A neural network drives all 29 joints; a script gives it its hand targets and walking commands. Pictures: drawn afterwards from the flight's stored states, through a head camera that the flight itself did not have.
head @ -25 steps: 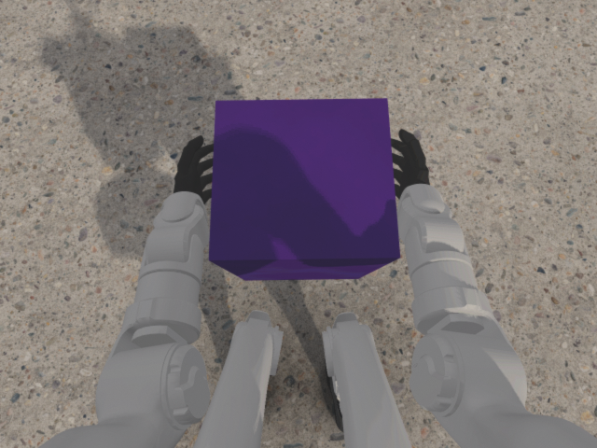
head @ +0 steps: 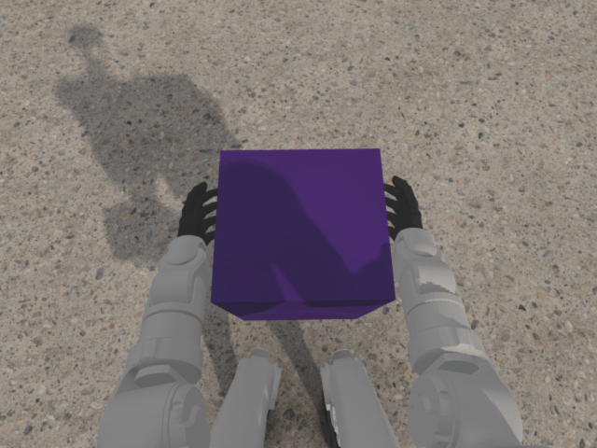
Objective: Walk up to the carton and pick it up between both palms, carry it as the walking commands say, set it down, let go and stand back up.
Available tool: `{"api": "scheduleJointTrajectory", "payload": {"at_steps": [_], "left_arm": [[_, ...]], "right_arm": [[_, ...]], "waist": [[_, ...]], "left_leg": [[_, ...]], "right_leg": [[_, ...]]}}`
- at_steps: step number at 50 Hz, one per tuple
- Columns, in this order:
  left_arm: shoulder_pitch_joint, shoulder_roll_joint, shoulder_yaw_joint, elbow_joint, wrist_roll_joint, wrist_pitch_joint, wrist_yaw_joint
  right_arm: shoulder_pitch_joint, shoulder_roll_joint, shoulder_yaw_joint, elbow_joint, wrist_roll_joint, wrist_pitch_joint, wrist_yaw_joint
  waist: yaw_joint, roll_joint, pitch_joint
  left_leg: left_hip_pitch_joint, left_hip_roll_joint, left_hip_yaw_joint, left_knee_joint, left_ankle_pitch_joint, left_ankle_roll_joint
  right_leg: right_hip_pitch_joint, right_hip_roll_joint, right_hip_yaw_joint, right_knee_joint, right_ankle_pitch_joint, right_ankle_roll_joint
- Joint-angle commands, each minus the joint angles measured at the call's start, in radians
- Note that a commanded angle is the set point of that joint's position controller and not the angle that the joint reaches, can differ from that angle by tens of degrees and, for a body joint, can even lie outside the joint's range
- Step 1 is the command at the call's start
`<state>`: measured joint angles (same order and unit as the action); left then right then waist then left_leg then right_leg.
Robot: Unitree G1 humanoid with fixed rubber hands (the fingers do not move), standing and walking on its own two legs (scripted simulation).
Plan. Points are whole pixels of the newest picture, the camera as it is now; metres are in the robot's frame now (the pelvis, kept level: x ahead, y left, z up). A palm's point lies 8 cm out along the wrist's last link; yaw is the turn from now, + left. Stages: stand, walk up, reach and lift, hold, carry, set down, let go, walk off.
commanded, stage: reach and lift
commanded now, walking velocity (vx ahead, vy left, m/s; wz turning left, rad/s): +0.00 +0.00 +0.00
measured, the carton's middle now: (300, 249) +0.40 +0.01 -0.12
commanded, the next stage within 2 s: none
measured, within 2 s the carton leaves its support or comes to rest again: neither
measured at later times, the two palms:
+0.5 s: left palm (175, 231) +0.37 +0.16 +0.02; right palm (424, 224) +0.39 -0.14 +0.02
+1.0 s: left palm (147, 221) +0.36 +0.17 +0.09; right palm (448, 217) +0.37 -0.14 +0.09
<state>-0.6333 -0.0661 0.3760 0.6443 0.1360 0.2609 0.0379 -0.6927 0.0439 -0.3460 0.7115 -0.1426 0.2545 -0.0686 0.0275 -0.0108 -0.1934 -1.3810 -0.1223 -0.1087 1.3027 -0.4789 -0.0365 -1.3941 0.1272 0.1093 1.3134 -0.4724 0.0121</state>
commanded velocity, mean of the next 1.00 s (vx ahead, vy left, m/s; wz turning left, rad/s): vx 0.00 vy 0.00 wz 0.00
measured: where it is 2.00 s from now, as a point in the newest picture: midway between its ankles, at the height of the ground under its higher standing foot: (296, 434)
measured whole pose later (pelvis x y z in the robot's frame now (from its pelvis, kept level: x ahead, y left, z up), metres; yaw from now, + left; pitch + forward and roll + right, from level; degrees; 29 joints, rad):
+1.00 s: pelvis +0.04 +0.00 +0.12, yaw -1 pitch +15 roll +0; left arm -0.36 -0.14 0.33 0.50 0.21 0.36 -0.01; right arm -0.39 0.13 -0.33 0.54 -0.22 0.34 -0.02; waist 0.04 0.00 -0.12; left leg -0.65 -0.08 -0.14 0.68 -0.29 -0.01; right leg -0.66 0.09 0.15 0.69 -0.29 0.00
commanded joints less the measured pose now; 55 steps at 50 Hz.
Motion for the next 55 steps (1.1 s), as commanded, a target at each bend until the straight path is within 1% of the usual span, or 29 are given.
{"api": "scheduleJointTrajectory", "payload": {"at_steps": [1,19,30,42,55], "left_arm": [[-0.584,-0.996,-0.541,-0.034,-0.089,-0.02,-0.209],[-0.412,-0.993,-0.559,-0.067,-0.061,-0.016,-0.224],[-0.324,-0.991,-0.572,-0.098,-0.043,0.0,-0.24],[-0.261,-1.013,-0.599,-0.136,-0.04,0.048,-0.257],[-0.215,-1.039,-0.626,-0.167,-0.049,0.123,-0.258]], "right_arm": [[-0.523,1.054,0.515,-0.019,0.083,-0.024,0.206],[-0.351,1.062,0.536,-0.066,0.054,-0.022,0.209],[-0.263,1.069,0.553,-0.103,0.039,-0.005,0.223],[-0.202,1.076,0.568,-0.139,0.035,0.04,0.25],[-0.157,1.069,0.595,-0.182,0.048,0.11,0.277]], "waist": [[0.011,-0.015,-0.735],[0.014,-0.014,-0.619],[0.016,-0.012,-0.552],[0.015,-0.006,-0.458],[0.009,0.011,-0.343]], "left_leg": [[0.41,-0.035,0.079,-0.17,0.288,0.007],[0.607,-0.013,0.046,-0.363,0.385,0.015],[0.739,0.003,0.034,-0.484,0.456,0.021],[0.903,0.015,0.031,-0.619,0.488,0.027],[1.074,0.029,0.023,-0.749,0.506,0.023]], "right_leg": [[0.508,0.027,-0.054,-0.176,0.29,-0.003],[0.712,0.002,-0.011,-0.37,0.389,-0.01],[0.832,-0.017,0.006,-0.495,0.451,-0.013],[0.954,-0.026,0.004,-0.633,0.459,-0.018],[1.074,-0.031,-0.011,-0.755,0.458,-0.02]]}}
